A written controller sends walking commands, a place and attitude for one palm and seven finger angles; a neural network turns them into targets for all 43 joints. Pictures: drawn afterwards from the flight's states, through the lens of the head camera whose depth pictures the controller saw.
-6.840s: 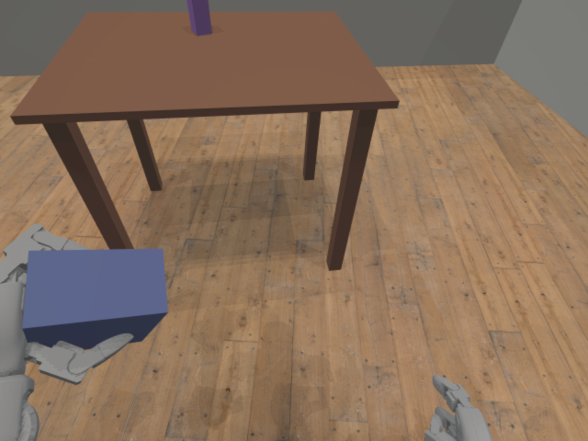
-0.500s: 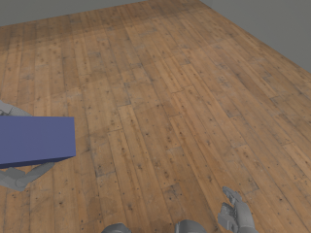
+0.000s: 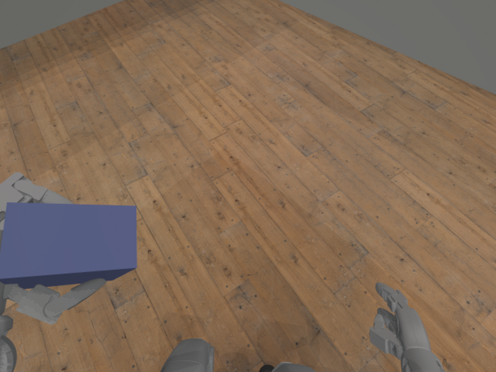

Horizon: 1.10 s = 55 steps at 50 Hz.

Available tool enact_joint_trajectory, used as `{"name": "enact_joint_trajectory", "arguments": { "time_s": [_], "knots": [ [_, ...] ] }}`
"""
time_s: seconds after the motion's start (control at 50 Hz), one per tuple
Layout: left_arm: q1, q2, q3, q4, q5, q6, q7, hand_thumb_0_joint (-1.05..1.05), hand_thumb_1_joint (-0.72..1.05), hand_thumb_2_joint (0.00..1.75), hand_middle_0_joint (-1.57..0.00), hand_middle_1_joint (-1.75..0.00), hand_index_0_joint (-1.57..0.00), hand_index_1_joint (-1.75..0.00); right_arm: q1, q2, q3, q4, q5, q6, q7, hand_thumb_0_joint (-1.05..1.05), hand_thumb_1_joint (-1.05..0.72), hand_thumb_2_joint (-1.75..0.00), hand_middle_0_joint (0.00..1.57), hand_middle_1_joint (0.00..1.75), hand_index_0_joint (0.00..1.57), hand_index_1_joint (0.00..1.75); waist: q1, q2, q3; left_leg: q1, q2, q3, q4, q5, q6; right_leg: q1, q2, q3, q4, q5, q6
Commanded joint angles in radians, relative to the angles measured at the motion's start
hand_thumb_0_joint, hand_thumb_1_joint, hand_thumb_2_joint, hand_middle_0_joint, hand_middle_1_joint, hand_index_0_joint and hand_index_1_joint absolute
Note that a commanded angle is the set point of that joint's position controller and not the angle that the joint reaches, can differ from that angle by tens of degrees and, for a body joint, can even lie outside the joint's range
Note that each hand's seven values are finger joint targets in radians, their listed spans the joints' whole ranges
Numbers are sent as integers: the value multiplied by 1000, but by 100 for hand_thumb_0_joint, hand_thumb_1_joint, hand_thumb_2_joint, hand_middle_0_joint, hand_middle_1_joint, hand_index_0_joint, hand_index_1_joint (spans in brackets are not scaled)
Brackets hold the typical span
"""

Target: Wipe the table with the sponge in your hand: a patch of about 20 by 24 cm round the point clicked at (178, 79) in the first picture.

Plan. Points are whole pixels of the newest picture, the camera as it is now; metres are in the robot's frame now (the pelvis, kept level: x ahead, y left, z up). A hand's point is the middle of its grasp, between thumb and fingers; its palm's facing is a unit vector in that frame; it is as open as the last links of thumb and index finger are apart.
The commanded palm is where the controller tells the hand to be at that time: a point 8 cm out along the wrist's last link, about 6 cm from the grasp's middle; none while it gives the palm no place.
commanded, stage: turn to face it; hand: left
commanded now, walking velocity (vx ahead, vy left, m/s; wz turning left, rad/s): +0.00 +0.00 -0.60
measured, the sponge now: (88, 249) +0.24 +0.19 +0.15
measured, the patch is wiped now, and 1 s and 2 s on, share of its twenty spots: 0.00 0.00 0.00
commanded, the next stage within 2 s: none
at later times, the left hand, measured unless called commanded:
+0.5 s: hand (57, 269) +0.20 +0.19 +0.18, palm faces +0.18 -0.89 -0.41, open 10.8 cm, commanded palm +0.17 +0.24 +0.18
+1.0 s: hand (197, 340) +0.14 +0.05 +0.19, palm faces -0.13 -0.84 -0.53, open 10.8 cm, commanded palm +0.13 +0.11 +0.18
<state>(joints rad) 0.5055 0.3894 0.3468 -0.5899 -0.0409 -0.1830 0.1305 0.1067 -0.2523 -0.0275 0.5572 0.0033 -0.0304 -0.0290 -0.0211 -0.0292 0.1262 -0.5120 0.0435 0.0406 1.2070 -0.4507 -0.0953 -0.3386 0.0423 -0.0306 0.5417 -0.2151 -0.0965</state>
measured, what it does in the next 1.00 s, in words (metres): walks backwards, turning right: left foot, then right foot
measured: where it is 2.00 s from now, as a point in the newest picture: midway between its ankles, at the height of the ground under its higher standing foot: outside the picture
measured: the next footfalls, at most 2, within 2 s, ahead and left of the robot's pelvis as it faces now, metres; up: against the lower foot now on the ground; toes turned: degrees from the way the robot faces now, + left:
left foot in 0.28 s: +0.02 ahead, +0.15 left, +0.00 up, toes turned -6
right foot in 0.64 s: -0.12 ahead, -0.14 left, +0.00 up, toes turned -30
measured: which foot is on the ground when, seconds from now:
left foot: up 0.00-0.26, down 0.28-0.64, up 0.66-1.00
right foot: down 0.00-0.30, up 0.32-0.62, down 0.64-1.00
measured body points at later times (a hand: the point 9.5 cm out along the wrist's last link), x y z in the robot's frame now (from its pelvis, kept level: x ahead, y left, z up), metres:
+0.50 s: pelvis -0.07 +0.02 +0.00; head -0.06 +0.02 +0.45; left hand +0.18 +0.24 +0.20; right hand +0.05 -0.21 -0.09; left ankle -0.02 +0.16 -0.73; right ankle -0.08 -0.10 -0.68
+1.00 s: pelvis -0.17 -0.02 +0.00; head -0.13 -0.05 +0.44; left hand +0.15 +0.10 +0.21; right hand -0.18 -0.34 -0.09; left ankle -0.08 +0.09 -0.72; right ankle -0.15 -0.12 -0.73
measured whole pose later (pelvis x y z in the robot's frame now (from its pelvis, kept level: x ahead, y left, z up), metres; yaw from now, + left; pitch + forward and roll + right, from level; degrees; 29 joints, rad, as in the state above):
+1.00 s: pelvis -0.17 -0.02 +0.00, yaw -35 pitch +0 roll +2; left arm 0.55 0.45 0.45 -0.62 -0.05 -0.20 0.14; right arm 0.17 -0.28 -0.05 0.54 0.02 0.05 -0.02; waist 0.00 -0.03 0.08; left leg -0.31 0.04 0.07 0.65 -0.40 -0.07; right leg -0.38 0.09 0.06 0.56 -0.18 -0.08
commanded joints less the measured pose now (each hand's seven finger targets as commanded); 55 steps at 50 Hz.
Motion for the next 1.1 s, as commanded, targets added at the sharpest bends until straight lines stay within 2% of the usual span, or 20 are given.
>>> {"name": "enact_joint_trajectory", "arguments": {
  "time_s": [0.0,0.14,0.22,0.24,0.28,0.3,0.32,0.42,0.52,0.58,0.6,0.62,0.64,0.68,0.76,0.92,0.98,1.02,1.04,1.08],
  "knots": [
    [54,225,270,-225,-36,-94,53,0,10,130,-120,-160,-120,-160,-49,-43,-24,-146,-4,-25,4,0,-90,-90,20,30,20,30,45,-3,-348,-55,8,-36,-140,22,-3,337,-285,332,-131,619,-63],
    [51,166,203,-113,-30,-62,37,0,10,130,-120,-160,-120,-160,-19,-78,-29,-166,18,6,17,0,-90,-90,20,30,20,30,56,-92,-326,95,-2,-24,-456,-4,23,240,-260,416,-170,370,-73],
    [-31,165,153,-179,-14,-54,29,0,10,130,-120,-160,-120,-160,16,-83,-20,-175,11,21,15,0,-90,-90,20,30,20,30,43,-55,-286,327,2,-7,-705,74,55,24,-204,438,-201,77,-7],
    [-68,175,144,-220,-13,-59,27,0,10,130,-120,-160,-120,-160,17,-88,-20,-173,9,19,10,0,-90,-90,20,30,20,30,41,-6,-277,413,40,-22,-798,110,71,-45,-162,397,-149,21,23],
    [-114,173,149,-244,4,-80,18,0,10,130,-120,-160,-120,-160,3,-105,-22,-190,-9,8,1,0,-90,-90,20,30,20,30,53,263,-206,465,331,-266,-925,201,195,-264,8,221,173,-245,103],
    [-145,188,149,-261,24,-82,22,0,10,130,-120,-160,-120,-160,11,-84,-23,-196,0,-4,-2,0,-90,-90,20,30,20,30,61,309,-198,402,424,-274,-930,355,251,-258,16,109,433,-284,129],
    [-157,213,174,-248,35,-84,26,0,10,130,-120,-160,-120,-160,-5,-60,-14,-179,-3,-16,2,0,-90,-90,20,30,20,30,70,308,-203,256,435,-208,-949,259,253,-191,-20,92,622,-261,136],
    [-223,98,52,-172,26,-59,14,0,10,130,-120,-160,-120,-160,32,-78,-20,-149,13,-48,23,0,-90,-90,20,30,20,30,42,304,-72,221,341,44,-893,371,174,-148,-72,-26,463,-223,170],
    [-249,104,57,-83,20,-45,10,0,10,130,-120,-160,-120,-160,59,-95,-26,-148,9,-74,25,0,-90,-90,20,30,20,30,28,276,-110,272,345,92,-814,412,136,-8,-39,-119,197,-236,179],
    [-197,133,92,-123,17,-52,10,0,10,130,-120,-160,-120,-160,74,-86,-27,-156,17,-82,36,0,-90,-90,20,30,20,30,37,253,-199,302,292,135,-618,432,89,140,-32,-129,-38,-38,158],
    [-191,159,113,-151,19,-58,12,0,10,130,-120,-160,-120,-160,82,-71,-25,-155,22,-81,41,0,-90,-90,20,30,20,30,33,134,-240,280,241,154,-472,359,61,204,-107,-44,-131,109,120],
    [-167,228,167,-177,17,-71,22,0,10,130,-120,-160,-120,-160,57,-31,-14,-175,22,-78,35,0,-90,-90,20,30,20,30,45,-141,-260,73,128,153,-272,-17,21,341,-268,199,-137,546,35],
    [-85,279,236,-155,9,-72,32,0,10,130,-120,-160,-120,-160,3,-33,1,-189,10,-68,29,0,-90,-90,20,30,20,30,69,-227,-298,-111,39,70,-73,-238,-1,392,-392,391,-94,898,-54],
    [-34,281,259,-275,-23,-63,29,0,10,130,-120,-160,-120,-160,-22,-34,-15,-196,32,-49,32,0,-90,-90,20,30,20,30,51,-173,-324,-139,85,-76,70,-116,3,386,-391,389,-76,776,-79],
    [111,240,313,-277,-37,-85,41,0,10,130,-120,-160,-120,-160,-59,-9,1,-171,14,11,25,0,-90,-90,20,30,20,30,41,-35,-347,-70,63,-25,-122,-17,-12,365,-302,264,-67,675,-68],
    [66,168,221,-137,-22,-42,41,0,10,130,-120,-160,-120,-160,2,-69,-26,-166,15,30,14,0,-90,-90,20,30,20,30,46,-99,-286,196,4,10,-538,47,23,125,-245,384,-149,265,-54],
    [-20,149,153,-161,-12,-42,31,0,10,130,-120,-160,-120,-160,24,-83,-27,-173,18,31,5,0,-90,-90,20,30,20,30,29,-41,-244,408,59,-8,-776,118,67,-65,-183,379,-104,25,21],
    [-78,154,146,-200,4,-59,23,0,10,130,-120,-160,-120,-160,10,-110,-30,-193,8,23,-6,0,-90,-90,20,30,20,30,44,250,-172,446,330,-232,-908,217,191,-263,-14,205,189,-255,103],
    [-132,178,138,-236,22,-65,27,0,10,130,-120,-160,-120,-160,5,-89,-27,-201,16,12,-11,0,-90,-90,20,30,20,30,54,319,-163,390,426,-252,-920,353,241,-257,-7,88,452,-308,128],
    [-138,159,120,-203,37,-68,25,0,10,130,-120,-160,-120,-160,-5,-64,-18,-184,1,-4,-4,0,-90,-90,20,30,20,30,52,311,-120,174,423,-168,-936,252,261,-188,-60,81,683,-264,144]
  ]
}}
